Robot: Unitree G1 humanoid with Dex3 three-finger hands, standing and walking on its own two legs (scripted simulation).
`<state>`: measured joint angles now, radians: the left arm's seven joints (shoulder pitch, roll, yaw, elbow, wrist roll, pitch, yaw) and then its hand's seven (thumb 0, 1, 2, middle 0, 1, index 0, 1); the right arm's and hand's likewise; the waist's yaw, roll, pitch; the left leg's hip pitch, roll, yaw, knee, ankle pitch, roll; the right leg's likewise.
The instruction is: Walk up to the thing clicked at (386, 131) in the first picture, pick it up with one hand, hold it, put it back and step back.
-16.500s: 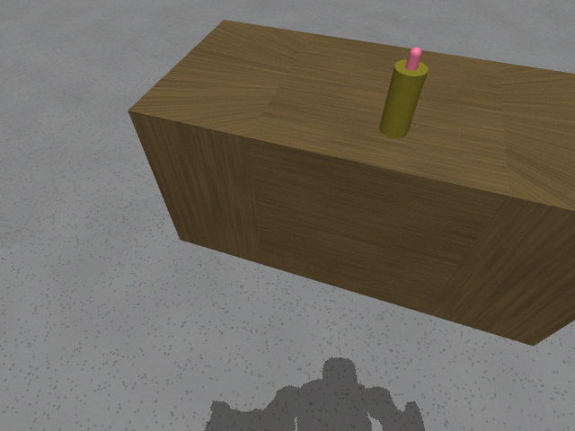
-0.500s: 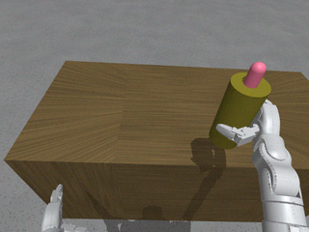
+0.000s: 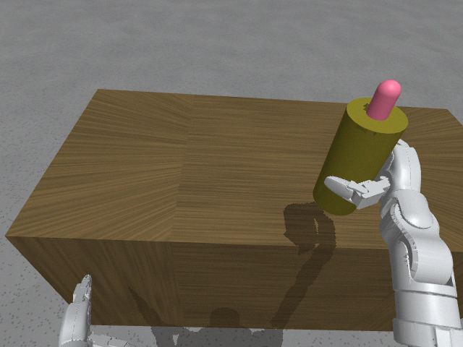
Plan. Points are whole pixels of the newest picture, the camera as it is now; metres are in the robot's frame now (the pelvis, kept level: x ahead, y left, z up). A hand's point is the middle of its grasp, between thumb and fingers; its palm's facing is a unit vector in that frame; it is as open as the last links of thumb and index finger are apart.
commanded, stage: hold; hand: right
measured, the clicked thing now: (358, 150) +0.33 -0.16 +0.21
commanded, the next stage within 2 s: crouch in 1.72 s
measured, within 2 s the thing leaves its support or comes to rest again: neither
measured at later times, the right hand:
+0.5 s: hand (357, 169) +0.33 -0.17 +0.17, palm faces +0.19 +0.98 -0.02, open 10.9 cm
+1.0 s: hand (352, 170) +0.33 -0.17 +0.17, palm faces +0.18 +0.98 -0.02, open 10.9 cm
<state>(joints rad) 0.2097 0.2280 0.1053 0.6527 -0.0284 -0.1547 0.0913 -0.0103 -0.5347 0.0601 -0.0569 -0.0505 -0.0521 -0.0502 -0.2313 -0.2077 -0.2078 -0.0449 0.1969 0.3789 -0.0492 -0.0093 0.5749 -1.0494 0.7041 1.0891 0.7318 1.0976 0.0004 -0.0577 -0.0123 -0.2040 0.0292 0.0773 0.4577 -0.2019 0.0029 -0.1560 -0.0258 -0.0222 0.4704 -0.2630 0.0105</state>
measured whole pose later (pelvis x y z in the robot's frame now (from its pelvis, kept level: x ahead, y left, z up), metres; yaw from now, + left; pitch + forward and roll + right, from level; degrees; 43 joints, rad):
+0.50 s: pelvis +0.00 +0.00 +0.00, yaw +0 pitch -3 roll +0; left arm 0.22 0.22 0.09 0.64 -0.03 -0.18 0.09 -0.01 -0.54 0.06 -0.06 -0.05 -0.05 -0.05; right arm -0.21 -0.21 -0.22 -0.05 0.19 0.39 -0.05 -0.01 0.58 -1.05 0.71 1.09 0.73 1.10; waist 0.00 -0.05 -0.02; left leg -0.20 0.03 0.07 0.46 -0.20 0.01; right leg -0.15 -0.03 -0.02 0.47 -0.26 0.01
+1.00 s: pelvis +0.00 +0.00 +0.00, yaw +0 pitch -3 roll +0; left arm 0.22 0.23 0.10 0.66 -0.03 -0.19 0.09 -0.01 -0.54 0.06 -0.06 -0.05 -0.05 -0.05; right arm -0.22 -0.20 -0.21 -0.06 0.19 0.39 -0.05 -0.01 0.58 -1.05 0.71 1.09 0.73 1.10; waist 0.00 -0.06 -0.01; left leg -0.21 0.03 0.08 0.47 -0.20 0.01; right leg -0.15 -0.03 -0.02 0.47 -0.26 0.02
